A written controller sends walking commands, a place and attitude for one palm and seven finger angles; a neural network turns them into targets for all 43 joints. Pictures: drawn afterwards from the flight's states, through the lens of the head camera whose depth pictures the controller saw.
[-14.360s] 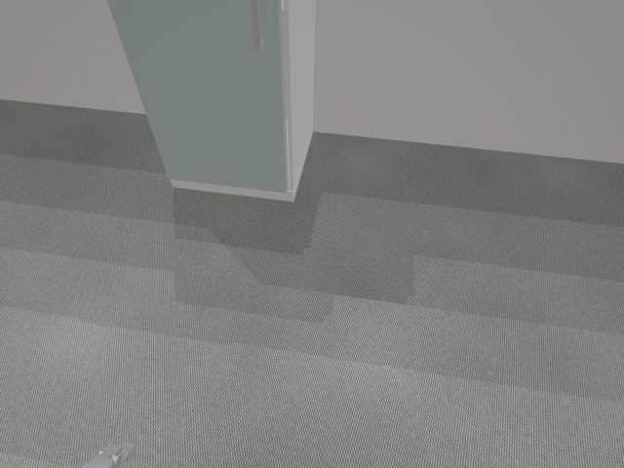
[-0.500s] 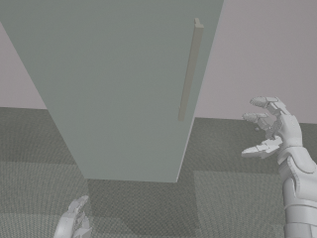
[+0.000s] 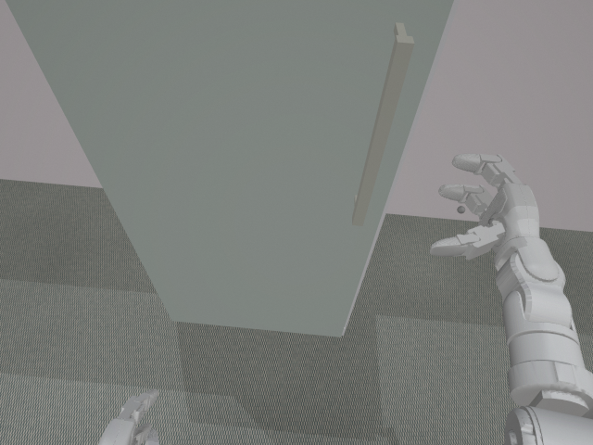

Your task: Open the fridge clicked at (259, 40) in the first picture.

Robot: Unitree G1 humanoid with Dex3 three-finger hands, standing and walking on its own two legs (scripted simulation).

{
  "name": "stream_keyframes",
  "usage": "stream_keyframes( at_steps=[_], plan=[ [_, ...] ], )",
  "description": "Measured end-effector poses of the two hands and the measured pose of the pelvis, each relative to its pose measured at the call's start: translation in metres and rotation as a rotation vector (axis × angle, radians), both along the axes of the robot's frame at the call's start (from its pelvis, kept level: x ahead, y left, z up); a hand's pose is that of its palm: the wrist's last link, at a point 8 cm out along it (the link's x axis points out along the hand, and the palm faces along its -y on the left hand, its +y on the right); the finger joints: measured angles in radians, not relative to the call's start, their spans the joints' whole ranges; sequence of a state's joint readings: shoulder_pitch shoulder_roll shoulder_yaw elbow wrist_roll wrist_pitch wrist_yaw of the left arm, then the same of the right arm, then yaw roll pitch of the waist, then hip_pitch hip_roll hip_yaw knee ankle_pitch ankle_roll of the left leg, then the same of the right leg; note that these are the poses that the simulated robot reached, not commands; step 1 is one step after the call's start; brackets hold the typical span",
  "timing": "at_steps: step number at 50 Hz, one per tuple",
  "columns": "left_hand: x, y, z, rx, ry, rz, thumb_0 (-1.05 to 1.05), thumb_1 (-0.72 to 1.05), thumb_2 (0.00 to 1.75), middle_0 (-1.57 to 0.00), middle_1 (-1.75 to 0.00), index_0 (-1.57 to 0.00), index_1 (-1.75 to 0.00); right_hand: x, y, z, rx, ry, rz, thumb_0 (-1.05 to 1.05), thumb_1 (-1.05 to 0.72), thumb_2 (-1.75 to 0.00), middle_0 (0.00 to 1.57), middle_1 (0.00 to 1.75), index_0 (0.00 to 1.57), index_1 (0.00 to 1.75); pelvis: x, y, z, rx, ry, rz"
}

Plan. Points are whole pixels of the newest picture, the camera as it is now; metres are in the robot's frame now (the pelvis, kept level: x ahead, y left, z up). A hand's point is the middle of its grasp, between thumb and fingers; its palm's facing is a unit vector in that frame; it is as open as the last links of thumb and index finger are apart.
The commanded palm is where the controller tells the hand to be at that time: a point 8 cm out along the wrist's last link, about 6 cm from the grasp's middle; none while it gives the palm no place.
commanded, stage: move the hooked fingers beside the handle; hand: right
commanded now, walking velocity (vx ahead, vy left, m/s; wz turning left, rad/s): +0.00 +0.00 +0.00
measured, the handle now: (374, 142) +0.52 -0.07 +0.14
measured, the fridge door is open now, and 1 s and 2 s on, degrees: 0 0 0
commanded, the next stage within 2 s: feel for the door with the fingertips in 1.34 s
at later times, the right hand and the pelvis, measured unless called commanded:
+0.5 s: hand (411, 173) +0.47 -0.12 +0.13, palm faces -0.01 +1.00 +0.00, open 14.0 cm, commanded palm +0.44 -0.18 +0.13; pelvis +0.00 +0.00 -0.01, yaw +1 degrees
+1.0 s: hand (416, 176) +0.47 -0.13 +0.12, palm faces -0.01 +1.00 +0.02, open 14.0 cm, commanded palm +0.44 -0.18 +0.12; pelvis +0.00 +0.00 -0.01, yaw +1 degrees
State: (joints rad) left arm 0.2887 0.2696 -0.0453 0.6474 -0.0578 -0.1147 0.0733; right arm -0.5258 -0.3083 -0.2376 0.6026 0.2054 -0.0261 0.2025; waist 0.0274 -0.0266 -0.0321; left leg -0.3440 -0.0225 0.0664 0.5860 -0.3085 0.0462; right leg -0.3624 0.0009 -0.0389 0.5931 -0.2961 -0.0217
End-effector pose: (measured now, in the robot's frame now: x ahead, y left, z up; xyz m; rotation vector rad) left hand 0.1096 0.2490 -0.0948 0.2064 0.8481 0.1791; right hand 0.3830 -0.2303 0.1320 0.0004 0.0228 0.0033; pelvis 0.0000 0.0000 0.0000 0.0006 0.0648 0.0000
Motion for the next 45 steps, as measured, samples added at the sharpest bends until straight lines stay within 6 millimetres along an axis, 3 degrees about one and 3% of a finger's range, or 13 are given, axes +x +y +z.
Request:
stream_keyframes(
  at_steps=[12,25,33,39,45],
  plan=[
    [-0.022,0.0,-0.009,-0.017,0.068,0.025,0.01,0.91,0.9,-0.2,-0.3,-0.2,-0.3,0.031,0.026,0.0,0.001,0.003,-0.005,-0.02,0.5,-0.3,0.3,1.2,0.3,1.2,-0.001,0.0,-0.002,0.0,0.026,0.005],
    [-0.07,0.005,-0.022,-0.017,0.204,0.069,0.01,0.91,0.9,-0.2,-0.3,-0.2,-0.3,0.068,0.057,-0.002,0.001,0.006,0.005,-0.02,0.5,-0.3,0.3,1.2,0.3,1.2,-0.005,0.0,-0.007,0.0,0.074,0.009],
    [-0.099,0.009,-0.024,-0.024,0.272,0.115,0.01,0.91,0.9,-0.2,-0.3,-0.2,-0.3,0.074,0.05,-0.008,-0.006,-0.014,-0.022,-0.02,0.5,-0.3,0.34,1.22,0.34,1.23,-0.002,0.001,-0.008,-0.005,0.097,0.032],
    [-0.101,0.01,-0.024,-0.025,0.286,0.121,0.01,0.91,0.9,-0.2,-0.3,-0.2,-0.3,0.066,0.037,-0.013,-0.011,-0.005,-0.03,-0.02,0.5,-0.3,0.32,1.21,0.32,1.22,-0.001,0.002,-0.008,0.0,0.09,0.029],
    [-0.086,0.011,-0.023,-0.012,0.259,0.097,0.01,0.91,0.9,-0.2,-0.3,-0.2,-0.3,0.063,0.042,-0.012,-0.004,-0.021,-0.001,-0.02,0.5,-0.3,0.31,1.2,0.31,1.2,-0.003,0.0,-0.008,0.007,0.09,0.016]
  ],
)
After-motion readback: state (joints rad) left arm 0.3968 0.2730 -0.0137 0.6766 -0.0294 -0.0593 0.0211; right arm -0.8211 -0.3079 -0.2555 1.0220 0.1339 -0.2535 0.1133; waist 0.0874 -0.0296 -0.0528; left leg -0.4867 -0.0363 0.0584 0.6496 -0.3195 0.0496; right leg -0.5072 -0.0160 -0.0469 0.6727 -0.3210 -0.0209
